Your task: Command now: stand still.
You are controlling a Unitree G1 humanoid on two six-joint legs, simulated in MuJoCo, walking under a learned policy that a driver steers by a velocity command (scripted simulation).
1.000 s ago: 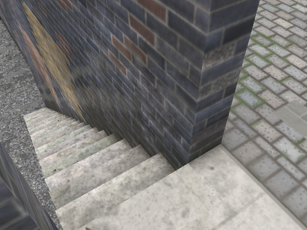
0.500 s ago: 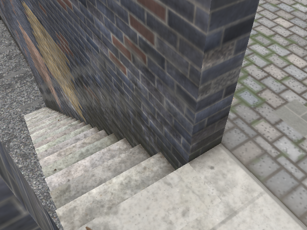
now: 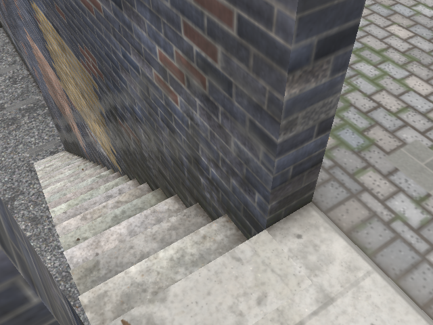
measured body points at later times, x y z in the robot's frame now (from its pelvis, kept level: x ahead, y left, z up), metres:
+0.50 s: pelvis +0.00 +0.00 +0.00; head +0.00 +0.00 +0.45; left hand -0.05 +0.20 -0.16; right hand -0.08 -0.18 -0.16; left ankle -0.01 +0.16 -0.74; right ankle -0.05 -0.06 -0.74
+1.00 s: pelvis +0.00 +0.00 +0.00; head +0.00 +0.00 +0.45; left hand -0.05 +0.20 -0.16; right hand -0.08 -0.18 -0.16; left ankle -0.01 +0.16 -0.74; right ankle -0.05 -0.06 -0.74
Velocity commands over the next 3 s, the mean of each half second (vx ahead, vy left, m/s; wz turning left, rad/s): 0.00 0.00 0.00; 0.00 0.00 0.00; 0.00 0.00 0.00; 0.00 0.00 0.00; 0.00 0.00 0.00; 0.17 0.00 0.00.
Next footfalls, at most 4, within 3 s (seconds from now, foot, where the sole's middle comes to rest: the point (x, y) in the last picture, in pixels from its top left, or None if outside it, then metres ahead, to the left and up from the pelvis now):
2.98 left None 0.14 0.13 -0.77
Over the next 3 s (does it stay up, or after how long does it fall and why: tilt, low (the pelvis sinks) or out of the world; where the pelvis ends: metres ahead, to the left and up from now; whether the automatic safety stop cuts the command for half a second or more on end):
stays up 0.06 0.04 -0.01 its command is cut before an obstacle from the start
